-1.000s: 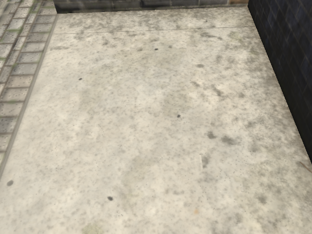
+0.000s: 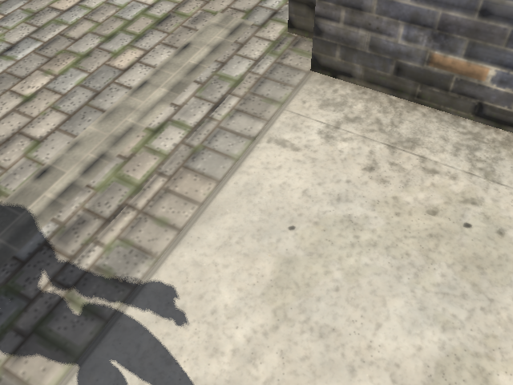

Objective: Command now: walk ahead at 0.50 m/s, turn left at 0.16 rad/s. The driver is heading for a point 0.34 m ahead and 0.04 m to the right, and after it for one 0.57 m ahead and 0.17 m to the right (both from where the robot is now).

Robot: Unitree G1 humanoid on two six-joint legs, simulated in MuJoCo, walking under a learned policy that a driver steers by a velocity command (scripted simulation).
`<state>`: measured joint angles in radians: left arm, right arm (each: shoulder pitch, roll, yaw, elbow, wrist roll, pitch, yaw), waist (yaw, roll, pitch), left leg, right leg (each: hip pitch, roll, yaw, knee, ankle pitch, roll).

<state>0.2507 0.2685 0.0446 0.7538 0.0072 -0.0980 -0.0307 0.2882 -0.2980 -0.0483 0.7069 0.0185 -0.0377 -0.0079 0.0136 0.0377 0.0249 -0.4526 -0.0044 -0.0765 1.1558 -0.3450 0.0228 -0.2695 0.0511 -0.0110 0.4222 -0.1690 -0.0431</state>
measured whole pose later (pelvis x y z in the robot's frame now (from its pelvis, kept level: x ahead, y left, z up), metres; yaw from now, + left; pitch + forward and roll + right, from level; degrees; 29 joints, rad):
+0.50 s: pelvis +0.26 +0.06 +0.00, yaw -6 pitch +1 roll +0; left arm 0.31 0.32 0.06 0.81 -0.02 -0.03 0.01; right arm 0.17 -0.26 -0.05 0.69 -0.01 -0.08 0.02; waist 0.02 -0.04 0.05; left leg -0.30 0.00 0.08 0.44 -0.17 0.04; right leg -0.48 -0.04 0.05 1.13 -0.41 0.03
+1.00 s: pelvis +0.37 +0.02 +0.00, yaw -22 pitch +3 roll +2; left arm 0.17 0.31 0.07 0.60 0.00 0.03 0.00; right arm 0.08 -0.31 -0.07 0.75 0.00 0.01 -0.03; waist 0.01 0.01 0.07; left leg -0.53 0.01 -0.05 1.05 -0.44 -0.06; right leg -0.40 0.05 0.06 0.47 -0.11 -0.06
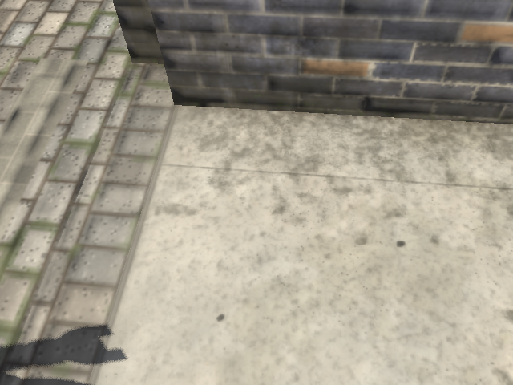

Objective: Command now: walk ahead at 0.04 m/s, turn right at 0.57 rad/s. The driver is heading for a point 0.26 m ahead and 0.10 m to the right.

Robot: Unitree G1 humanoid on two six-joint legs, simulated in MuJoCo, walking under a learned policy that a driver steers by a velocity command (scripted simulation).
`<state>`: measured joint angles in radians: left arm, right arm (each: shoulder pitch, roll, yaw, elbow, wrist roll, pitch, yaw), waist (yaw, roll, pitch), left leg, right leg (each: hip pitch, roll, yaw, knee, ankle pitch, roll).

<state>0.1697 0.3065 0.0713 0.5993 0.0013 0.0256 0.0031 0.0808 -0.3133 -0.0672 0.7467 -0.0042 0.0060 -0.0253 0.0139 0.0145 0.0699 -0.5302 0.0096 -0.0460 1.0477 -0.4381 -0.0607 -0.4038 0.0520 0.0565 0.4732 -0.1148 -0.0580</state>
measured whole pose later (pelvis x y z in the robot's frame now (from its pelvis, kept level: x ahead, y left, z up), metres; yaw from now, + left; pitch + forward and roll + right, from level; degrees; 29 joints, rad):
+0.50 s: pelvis +0.02 +0.05 +0.01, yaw -18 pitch +2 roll -1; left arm 0.22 0.33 0.10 0.62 -0.02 0.07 0.01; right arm 0.19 -0.26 -0.06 0.72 0.00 0.01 -0.04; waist -0.03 -0.03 0.02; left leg -0.22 0.06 0.08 0.41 -0.23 0.01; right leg -0.49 -0.02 0.03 0.98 -0.37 0.09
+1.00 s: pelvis +0.10 -0.05 +0.00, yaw -29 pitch +1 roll +0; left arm 0.26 0.27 0.04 0.70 0.00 0.00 0.02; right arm 0.11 -0.28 -0.04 0.75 0.00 -0.04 0.03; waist 0.03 0.04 0.04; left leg -0.53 0.04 0.01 0.65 -0.11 -0.03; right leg -0.07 0.06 0.02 0.36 -0.32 -0.05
